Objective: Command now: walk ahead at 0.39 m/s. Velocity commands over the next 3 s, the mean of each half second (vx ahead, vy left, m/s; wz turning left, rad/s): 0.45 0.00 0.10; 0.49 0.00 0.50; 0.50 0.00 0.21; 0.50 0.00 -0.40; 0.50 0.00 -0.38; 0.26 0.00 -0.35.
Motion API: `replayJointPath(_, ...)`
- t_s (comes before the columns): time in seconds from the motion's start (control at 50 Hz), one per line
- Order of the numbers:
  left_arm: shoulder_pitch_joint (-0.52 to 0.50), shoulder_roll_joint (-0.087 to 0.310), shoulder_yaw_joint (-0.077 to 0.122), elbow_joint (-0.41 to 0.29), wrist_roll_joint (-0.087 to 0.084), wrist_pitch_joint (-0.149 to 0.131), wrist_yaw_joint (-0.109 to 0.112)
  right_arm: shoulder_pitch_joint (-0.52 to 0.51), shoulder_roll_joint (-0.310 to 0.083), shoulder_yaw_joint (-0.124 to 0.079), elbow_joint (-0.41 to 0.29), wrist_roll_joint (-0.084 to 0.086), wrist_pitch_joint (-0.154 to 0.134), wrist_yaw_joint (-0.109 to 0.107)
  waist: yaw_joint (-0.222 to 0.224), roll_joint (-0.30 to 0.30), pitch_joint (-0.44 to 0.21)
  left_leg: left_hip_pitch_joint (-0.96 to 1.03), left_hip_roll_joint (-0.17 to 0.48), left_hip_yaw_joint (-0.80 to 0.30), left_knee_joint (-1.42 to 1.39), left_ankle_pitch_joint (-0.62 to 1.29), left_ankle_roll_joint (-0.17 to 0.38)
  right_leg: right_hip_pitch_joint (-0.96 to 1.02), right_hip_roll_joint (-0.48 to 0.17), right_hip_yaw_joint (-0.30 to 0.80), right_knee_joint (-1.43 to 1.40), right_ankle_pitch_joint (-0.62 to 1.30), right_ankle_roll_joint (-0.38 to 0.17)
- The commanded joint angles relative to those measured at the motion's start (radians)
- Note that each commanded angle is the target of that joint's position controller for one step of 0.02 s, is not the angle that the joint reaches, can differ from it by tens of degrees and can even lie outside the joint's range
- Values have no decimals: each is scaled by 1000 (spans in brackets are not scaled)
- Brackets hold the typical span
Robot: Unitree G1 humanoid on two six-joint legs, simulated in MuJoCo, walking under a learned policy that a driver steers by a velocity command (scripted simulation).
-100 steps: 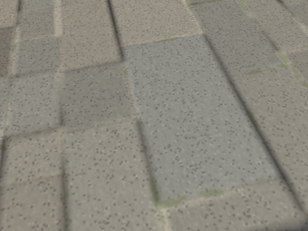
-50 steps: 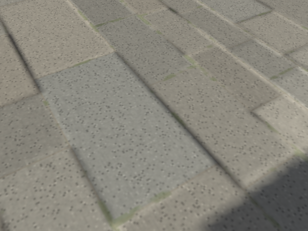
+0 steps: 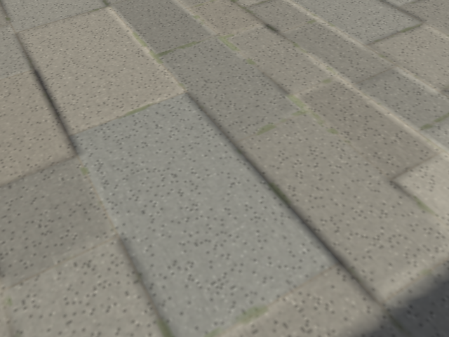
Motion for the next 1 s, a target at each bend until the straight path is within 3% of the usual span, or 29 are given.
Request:
replayJointPath(0.02,73,105,14,-20,-8,-24,3,-114,-52,-8,-89,-5,-43,25,-5,-88,189,-397,68,-17,122,136,-10,129,-292,396,-363,-118,-101)
replayJointPath(0.08,150,79,2,8,-9,-40,6,-148,-44,-10,-103,-5,-31,29,-3,-105,142,-411,56,33,116,198,-35,191,-242,248,-316,249,-92)
replayJointPath(0.12,184,75,-3,17,-8,-42,7,-230,-33,-5,-140,-2,-24,27,9,-113,143,-427,47,64,68,218,-49,190,-230,197,-298,419,-97)
replayJointPath(0.18,189,80,-9,15,-6,-42,10,-376,-13,11,-204,6,-22,26,30,-127,170,-368,22,108,-120,264,-54,144,-209,144,-295,543,-99)
replayJointPath(0.24,191,108,-5,19,-5,-44,15,-422,-22,16,-238,14,-23,22,27,-152,170,-245,-8,137,-272,283,-17,146,-227,121,-281,675,-99)
replayJointPath(0.28,158,130,0,15,-6,-48,16,-346,-55,4,-228,15,-28,9,-22,-151,124,-111,-45,143,-314,268,27,176,-243,95,-179,941,-82)
replayJointPath(0.32,120,162,12,7,-6,-44,18,-91,-96,-21,-146,19,-42,-4,-131,-137,-16,138,-91,144,-382,279,70,205,-233,41,107,1077,-54)
replayJointPath(0.34,115,162,14,2,-8,-42,16,50,-125,-38,-99,9,-48,-12,-186,-118,-86,338,-46,93,-412,266,93,93,-205,16,312,913,-40)
replayJointPath(0.36,151,100,3,-26,-16,-40,9,180,-215,-63,-81,-12,-48,-17,-196,23,-191,556,205,-246,-437,87,164,-136,-125,-32,646,478,-18)
replayJointPath(0.38,200,73,12,-35,-26,-42,-9,150,-235,-70,-82,4,-32,-3,-131,187,-250,656,373,-769,-637,43,303,-413,53,35,961,-168,7)
replayJointPath(0.4,109,111,20,-69,-5,-42,-10,14,-212,-64,-102,27,-32,6,-82,89,-112,546,333,-717,-688,-63,287,-525,-32,110,994,-91,-15)
replayJointPath(0.42,-1,124,24,-103,2,-50,-15,-63,-142,-48,-121,31,-36,8,-72,5,-1,403,308,-575,-704,-18,263,-541,-76,106,948,1,-16)
replayJointPath(0.44,-39,110,25,-117,2,-55,-16,-88,-96,-35,-119,24,-44,8,-36,-57,62,280,264,-483,-728,111,230,-496,-109,106,869,45,-12)
replayJointPath(0.46,-53,106,27,-132,12,-47,-17,-84,-72,-26,-110,21,-53,1,-5,-60,76,202,223,-416,-732,215,207,-443,-129,113,805,53,2)
replayJointPath(0.48,-45,90,25,-138,20,-32,-18,-80,-65,-21,-106,20,-61,-5,19,-48,70,156,189,-360,-735,287,193,-397,-136,112,761,48,17)
replayJointPath(0.54,-91,84,26,-179,24,1,-20,-12,-107,-27,-101,24,-76,-13,29,-18,68,113,151,-287,-743,396,196,-402,-132,80,647,57,59)
replayJointPath(0.58,-201,97,28,-228,22,11,-22,28,-123,-29,-106,27,-73,-14,6,-6,97,108,134,-278,-766,385,187,-460,-135,61,546,132,87)
replayJointPath(0.64,-357,102,26,-292,15,15,-27,103,-114,-28,-108,28,-66,-12,-47,11,107,164,113,-277,-754,461,146,-512,-122,48,390,257,111)
replayJointPath(0.78,-564,111,12,-403,-1,4,-36,209,-136,-37,-125,12,-51,-26,-120,47,83,372,123,-326,-631,681,128,-535,-60,47,194,269,103)
replayJointPath(0.82,-530,131,15,-413,-6,-7,-34,177,-154,-44,-143,9,-50,-34,-87,62,73,371,130,-346,-582,733,105,-432,-45,60,114,231,82)
replayJointPath(0.86,-348,177,34,-368,-10,-21,-20,119,-182,-52,-166,12,-57,-28,-2,55,-13,311,92,-328,-418,893,61,-144,2,46,34,183,46)
replayJointPath(0.88,-202,214,49,-337,-1,-35,-7,95,-179,-53,-177,22,-66,-18,72,15,-99,224,40,-291,-232,827,40,76,-53,84,-7,218,14)
replayJointPath(0.9,-32,297,68,-333,28,-40,12,93,-114,-37,-224,37,-76,-14,124,-90,-263,77,-15,-229,38,485,27,321,-309,323,-5,56,-32)
replayJointPath(0.92,-61,360,85,-335,39,-24,7,224,-50,-29,-247,73,-64,-17,35,-340,-357,-208,-149,-124,282,-176,2,488,-525,763,-110,38,-154)
replayJointPath(0.94,-127,256,73,-349,23,-10,0,193,-142,-41,-219,35,-45,-28,12,-162,-237,-290,-45,-125,366,-94,12,365,-481,750,-129,-87,-141)
replayJointPath(0.96,-190,172,51,-359,14,-11,-2,111,-139,-44,-227,20,-40,-18,9,-68,-96,-288,-13,-116,344,8,5,216,-424,578,-153,-50,-115)
replayJointPath(0.98,-214,144,43,-352,17,-15,-6,71,-115,-42,-238,17,-38,-10,-4,-42,-28,-270,15,-107,313,57,-3,118,-378,450,-184,65,-95)
replayJointPath(1.0,-200,137,40,-340,15,-21,-3,47,-108,-44,-246,3,-29,0,-12,-76,1,-255,37,-100,287,74,-10,64,-345,359,-203,144,-79)
Next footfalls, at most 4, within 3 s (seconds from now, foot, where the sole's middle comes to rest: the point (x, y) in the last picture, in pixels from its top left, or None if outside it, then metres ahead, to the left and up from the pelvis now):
0.34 left None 0.34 0.08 -0.78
0.88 right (260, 293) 0.68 -0.04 -0.78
1.40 left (171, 254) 0.83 0.26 -0.78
1.94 right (192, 183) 1.15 0.21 -0.78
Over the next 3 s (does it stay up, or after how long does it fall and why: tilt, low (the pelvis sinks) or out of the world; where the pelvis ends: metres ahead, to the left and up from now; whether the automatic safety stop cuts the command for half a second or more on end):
stays up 1.49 0.29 -0.02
